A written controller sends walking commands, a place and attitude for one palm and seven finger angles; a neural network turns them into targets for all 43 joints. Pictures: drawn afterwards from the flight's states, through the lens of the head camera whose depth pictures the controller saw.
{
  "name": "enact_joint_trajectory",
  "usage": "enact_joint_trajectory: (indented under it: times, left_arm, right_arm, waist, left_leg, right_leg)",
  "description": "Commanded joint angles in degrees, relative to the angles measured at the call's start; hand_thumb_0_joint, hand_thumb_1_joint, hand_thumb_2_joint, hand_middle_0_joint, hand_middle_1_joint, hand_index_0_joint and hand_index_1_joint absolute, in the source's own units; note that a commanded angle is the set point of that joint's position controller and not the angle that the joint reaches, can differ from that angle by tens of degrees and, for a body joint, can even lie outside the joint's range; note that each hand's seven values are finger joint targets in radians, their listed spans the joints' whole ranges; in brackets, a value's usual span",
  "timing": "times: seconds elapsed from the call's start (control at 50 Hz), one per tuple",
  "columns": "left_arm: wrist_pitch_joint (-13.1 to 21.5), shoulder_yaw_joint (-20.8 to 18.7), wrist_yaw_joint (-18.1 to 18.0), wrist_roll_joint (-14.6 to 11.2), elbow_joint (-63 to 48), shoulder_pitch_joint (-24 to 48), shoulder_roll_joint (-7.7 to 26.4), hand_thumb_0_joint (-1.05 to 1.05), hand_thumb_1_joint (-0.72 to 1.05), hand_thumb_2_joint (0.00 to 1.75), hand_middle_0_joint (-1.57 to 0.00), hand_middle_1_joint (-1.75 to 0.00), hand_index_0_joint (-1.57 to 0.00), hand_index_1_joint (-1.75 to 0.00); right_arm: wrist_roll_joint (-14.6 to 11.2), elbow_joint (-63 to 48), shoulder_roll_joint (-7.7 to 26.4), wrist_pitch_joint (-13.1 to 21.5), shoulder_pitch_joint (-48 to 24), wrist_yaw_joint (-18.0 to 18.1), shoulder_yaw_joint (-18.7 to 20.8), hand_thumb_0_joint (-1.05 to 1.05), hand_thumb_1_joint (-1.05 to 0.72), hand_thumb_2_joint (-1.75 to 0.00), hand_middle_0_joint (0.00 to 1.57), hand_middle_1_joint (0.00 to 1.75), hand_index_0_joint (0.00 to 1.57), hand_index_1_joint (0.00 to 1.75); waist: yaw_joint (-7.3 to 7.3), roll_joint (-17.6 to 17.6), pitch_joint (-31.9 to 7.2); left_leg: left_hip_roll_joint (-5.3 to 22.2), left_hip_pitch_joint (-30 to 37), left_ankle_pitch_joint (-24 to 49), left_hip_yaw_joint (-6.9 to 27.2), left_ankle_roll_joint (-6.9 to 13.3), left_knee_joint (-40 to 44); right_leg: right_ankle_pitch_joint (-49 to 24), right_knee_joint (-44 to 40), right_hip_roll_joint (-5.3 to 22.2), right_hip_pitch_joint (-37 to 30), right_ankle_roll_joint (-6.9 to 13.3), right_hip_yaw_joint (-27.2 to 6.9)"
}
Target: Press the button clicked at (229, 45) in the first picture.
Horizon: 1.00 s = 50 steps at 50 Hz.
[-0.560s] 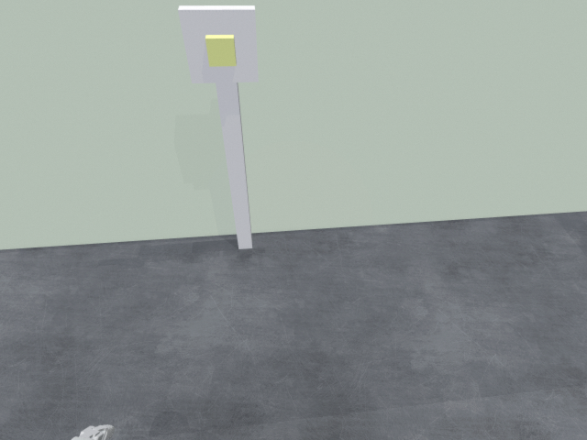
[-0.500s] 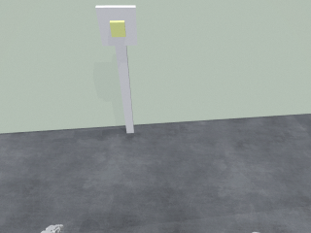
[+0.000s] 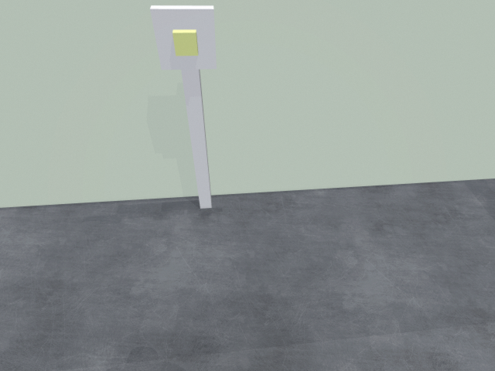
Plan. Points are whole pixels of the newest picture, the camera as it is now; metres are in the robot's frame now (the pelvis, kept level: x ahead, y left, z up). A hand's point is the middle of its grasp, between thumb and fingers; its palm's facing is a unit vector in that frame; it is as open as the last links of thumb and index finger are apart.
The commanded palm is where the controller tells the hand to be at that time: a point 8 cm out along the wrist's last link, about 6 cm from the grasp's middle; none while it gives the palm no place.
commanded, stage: stand and wait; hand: left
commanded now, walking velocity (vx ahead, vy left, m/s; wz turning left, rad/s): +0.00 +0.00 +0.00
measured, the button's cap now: (185, 42) +0.97 +0.25 +0.09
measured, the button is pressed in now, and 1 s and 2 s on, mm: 0 0 0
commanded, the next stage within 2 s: look at it before walking up in 0.26 s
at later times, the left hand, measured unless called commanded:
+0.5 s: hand out of the picture +0.08 +0.24 -0.16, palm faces -0.03 -0.94 -0.33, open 7.4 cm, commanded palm none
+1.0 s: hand out of the picture +0.07 +0.24 -0.16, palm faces -0.03 -0.94 -0.33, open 7.4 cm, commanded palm none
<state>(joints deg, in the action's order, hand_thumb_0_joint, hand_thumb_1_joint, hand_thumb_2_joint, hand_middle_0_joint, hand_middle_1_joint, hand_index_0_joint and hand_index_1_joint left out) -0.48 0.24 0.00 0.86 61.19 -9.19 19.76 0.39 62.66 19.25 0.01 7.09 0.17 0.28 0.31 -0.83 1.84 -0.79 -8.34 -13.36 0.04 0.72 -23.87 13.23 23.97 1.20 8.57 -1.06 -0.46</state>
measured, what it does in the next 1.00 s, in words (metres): stands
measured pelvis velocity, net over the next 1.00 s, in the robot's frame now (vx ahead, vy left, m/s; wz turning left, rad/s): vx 0.00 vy -0.01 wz -0.01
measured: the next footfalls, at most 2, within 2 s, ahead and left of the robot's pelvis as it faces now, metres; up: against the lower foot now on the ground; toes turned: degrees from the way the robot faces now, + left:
left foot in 1.72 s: +0.34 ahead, +0.04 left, +0.00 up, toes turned -7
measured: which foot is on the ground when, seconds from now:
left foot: down 0.00-1.00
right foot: down 0.00-1.00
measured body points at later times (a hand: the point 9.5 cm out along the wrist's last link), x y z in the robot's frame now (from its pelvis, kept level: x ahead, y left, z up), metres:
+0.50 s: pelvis +0.00 +0.00 +0.00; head +0.00 +0.00 +0.45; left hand +0.08 +0.29 -0.13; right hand +0.08 -0.30 -0.13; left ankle +0.00 +0.11 -0.74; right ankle +0.00 -0.13 -0.74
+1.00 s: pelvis +0.00 -0.01 +0.00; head +0.01 +0.00 +0.45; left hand +0.08 +0.29 -0.13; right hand +0.09 -0.30 -0.13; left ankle +0.00 +0.11 -0.74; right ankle +0.00 -0.13 -0.74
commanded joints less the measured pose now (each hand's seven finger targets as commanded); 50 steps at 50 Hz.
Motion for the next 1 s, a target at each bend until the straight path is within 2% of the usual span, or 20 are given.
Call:
enact_joint_trajectory:
  times: [0.0,0.34,0.58,0.84,0.96,0.98]
  left_arm:
    - [1.79,-2.11,-0.70,-0.26,-3.52,3.43,11.56,0.00,0.90,0.90,-0.20,-0.30,-0.20,-0.30]
    - [1.89,-2.04,-0.64,-0.18,-2.82,3.71,11.68,0.00,0.90,0.90,-0.20,-0.30,-0.20,-0.30]
    - [2.07,-2.10,-0.71,-0.18,-2.91,3.79,11.61,0.00,0.90,0.90,-0.20,-0.30,-0.20,-0.30]
    - [1.93,-2.06,-0.63,-0.14,-2.62,3.69,11.72,0.00,0.90,0.90,-0.20,-0.30,-0.20,-0.30]
    - [2.02,-2.04,-0.68,-0.21,-2.39,3.57,11.80,0.00,0.90,0.90,-0.20,-0.30,-0.20,-0.30]
    - [1.57,-1.49,-0.73,-0.28,-1.67,2.10,8.78,0.00,0.90,0.90,-0.20,-0.30,-0.20,-0.30]
  right_arm:
    - [0.12,-3.63,11.97,1.87,-3.81,0.46,1.98,0.00,-0.90,-0.90,0.20,0.30,0.20,0.30]
    - [0.06,-2.38,12.10,1.88,-3.32,0.35,1.85,0.00,-0.90,-0.90,0.20,0.30,0.20,0.30]
    - [0.04,-2.48,12.06,2.03,-3.63,0.44,1.85,0.00,-0.90,-0.90,0.20,0.30,0.20,0.30]
    - [-0.01,-2.48,12.41,1.93,-4.06,0.46,1.73,0.00,-0.90,-0.90,0.20,0.30,0.20,0.30]
    - [-0.03,-2.36,12.52,1.98,-4.13,0.53,1.73,0.00,-0.90,-0.90,0.20,0.30,0.20,0.30]
    - [0.17,-1.59,9.55,1.68,-2.99,0.48,1.04,0.00,-0.90,-0.90,0.20,0.30,0.20,0.30]
  waist:
    - [-0.26,1.16,-3.00]
    - [-0.26,0.67,-2.38]
    - [-0.26,0.88,-3.63]
    - [-0.26,1.29,-3.07]
    - [-0.22,1.10,-3.68]
    - [-0.27,1.24,-4.25]
  left_leg:
    - [7.05,-0.59,6.54,5.62,1.43,5.32]
    - [7.32,-0.64,5.84,5.86,1.21,6.04]
    - [7.55,0.96,9.84,5.60,1.13,5.78]
    - [7.69,1.56,9.14,5.57,1.13,6.53]
    - [7.77,2.44,11.00,5.29,1.01,6.33]
    - [7.93,3.13,8.74,4.22,0.54,6.04]
  right_leg:
    - [-5.73,-4.20,5.67,0.03,2.60,-4.98]
    - [-4.49,-5.26,5.66,0.78,2.55,-5.42]
    - [-8.91,-4.97,5.78,-0.40,2.60,-5.29]
    - [-8.03,-5.55,5.67,-0.04,2.42,-5.16]
    - [-10.26,-5.34,5.71,-0.64,2.42,-5.13]
    - [-8.42,-5.34,5.51,-0.35,2.08,-5.23]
